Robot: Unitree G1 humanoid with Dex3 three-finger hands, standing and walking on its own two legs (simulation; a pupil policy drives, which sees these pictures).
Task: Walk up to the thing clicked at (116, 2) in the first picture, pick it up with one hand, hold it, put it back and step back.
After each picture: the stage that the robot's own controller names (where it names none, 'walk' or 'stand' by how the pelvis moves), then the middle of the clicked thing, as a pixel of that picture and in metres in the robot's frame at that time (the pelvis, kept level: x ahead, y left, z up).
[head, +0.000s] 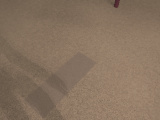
stand; out of the picture +2.19 -0.54 -0.66
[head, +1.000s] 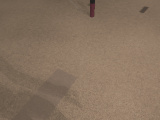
walk; (92, 8) +2.12 -0.04 -0.63
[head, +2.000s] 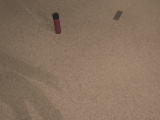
walk; (57, 24) +1.49 +0.32 -0.65
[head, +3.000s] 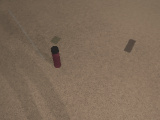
walk; (56, 57) +0.98 +0.28 -0.65
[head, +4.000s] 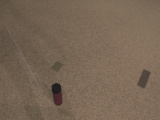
walk; (57, 95) +0.59 +0.19 -0.63
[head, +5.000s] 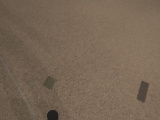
stand; out of the picture +0.38 +0.14 -0.63
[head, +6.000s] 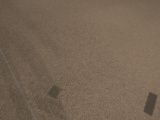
stand; out of the picture +0.34 +0.15 -0.65
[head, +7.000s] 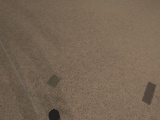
stand; out of the picture +0.37 +0.15 -0.64
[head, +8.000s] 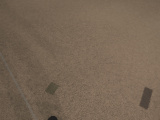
stand; out of the picture +0.37 +0.16 -0.66
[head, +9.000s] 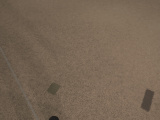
stand; out of the picture +0.37 +0.15 -0.66
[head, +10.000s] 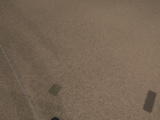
stand; out of the picture +0.37 +0.16 -0.66
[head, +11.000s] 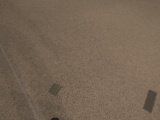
stand; out of the picture +0.36 +0.15 -0.66
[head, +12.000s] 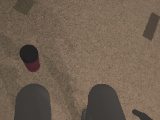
go down; (31, 60) +0.43 +0.17 -0.33
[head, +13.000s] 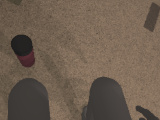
approach; (25, 53) +0.44 +0.19 -0.27
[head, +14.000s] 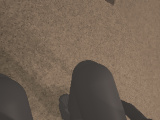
close in; out of the picture +0.43 +0.24 -0.16
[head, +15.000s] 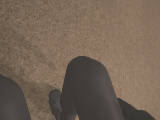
close; out of the picture +0.44 +0.25 -0.16
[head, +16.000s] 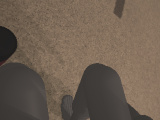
lift; out of the picture +0.35 +0.23 -0.12
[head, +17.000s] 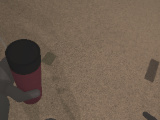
lift; (28, 78) +0.31 +0.16 +0.06
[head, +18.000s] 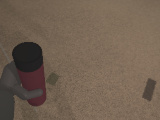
hold; (33, 79) +0.32 +0.15 +0.06
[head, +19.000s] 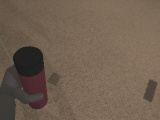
hold; (34, 82) +0.31 +0.15 +0.05
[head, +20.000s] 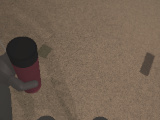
crouch; (28, 70) +0.36 +0.16 +0.00
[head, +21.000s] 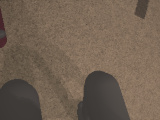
lower; out of the picture +0.48 +0.21 -0.04
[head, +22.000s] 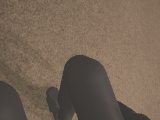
lower; out of the picture +0.45 +0.26 -0.16
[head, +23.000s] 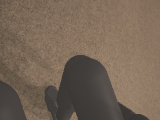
lower; out of the picture +0.45 +0.28 -0.17
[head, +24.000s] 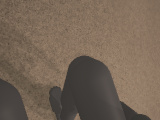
lower; out of the picture +0.44 +0.27 -0.16
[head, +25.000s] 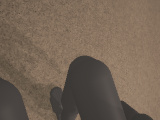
lower; out of the picture +0.44 +0.27 -0.16
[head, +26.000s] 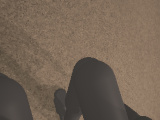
open; out of the picture +0.43 +0.24 -0.17
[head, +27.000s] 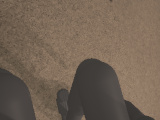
stand; out of the picture +0.43 +0.24 -0.17
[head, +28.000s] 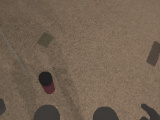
walk; (47, 84) +0.43 +0.17 -0.46
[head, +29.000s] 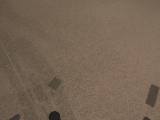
stand; out of the picture +0.39 +0.15 -0.60
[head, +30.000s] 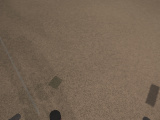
stand; out of the picture +0.39 +0.14 -0.60
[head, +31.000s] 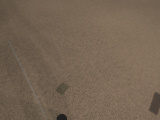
stand; out of the picture +0.41 +0.12 -0.65
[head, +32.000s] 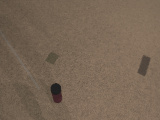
walk; (56, 94) +0.47 +0.13 -0.63
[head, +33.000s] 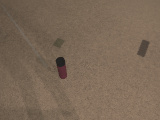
walk; (61, 68) +0.72 +0.18 -0.63
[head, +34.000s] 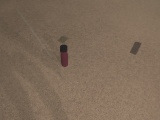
stand; (64, 56) +1.03 +0.17 -0.63
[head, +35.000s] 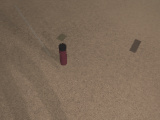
stand; (63, 54) +1.01 +0.16 -0.65
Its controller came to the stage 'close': yes
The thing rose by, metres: 0.70
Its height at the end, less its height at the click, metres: +0.00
